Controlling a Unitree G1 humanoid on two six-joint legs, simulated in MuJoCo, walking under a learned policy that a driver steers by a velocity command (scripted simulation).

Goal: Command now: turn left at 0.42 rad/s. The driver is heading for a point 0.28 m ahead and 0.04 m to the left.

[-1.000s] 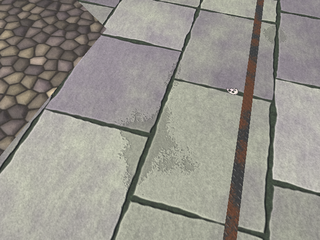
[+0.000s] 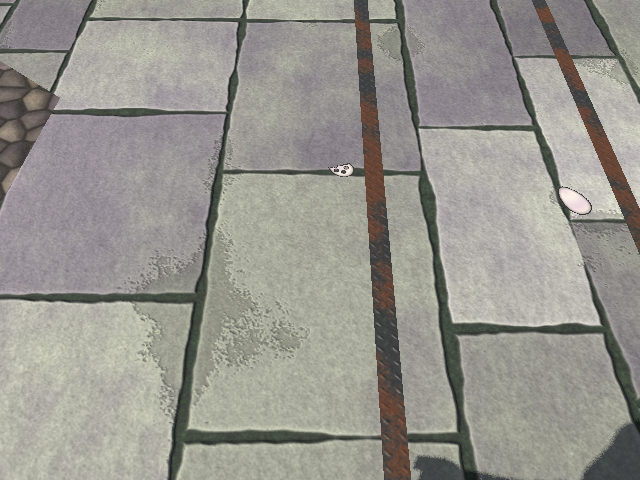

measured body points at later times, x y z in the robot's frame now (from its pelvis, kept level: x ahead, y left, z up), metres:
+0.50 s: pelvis +0.00 +0.07 +0.01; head +0.03 +0.10 +0.46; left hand +0.06 +0.38 -0.11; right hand +0.22 -0.15 -0.06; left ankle -0.01 +0.15 -0.73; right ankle +0.03 -0.09 -0.66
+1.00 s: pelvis +0.11 +0.02 +0.01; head +0.14 +0.00 +0.46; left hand +0.23 +0.30 -0.08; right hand +0.24 -0.25 -0.12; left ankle +0.04 +0.15 -0.66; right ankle +0.14 -0.07 -0.73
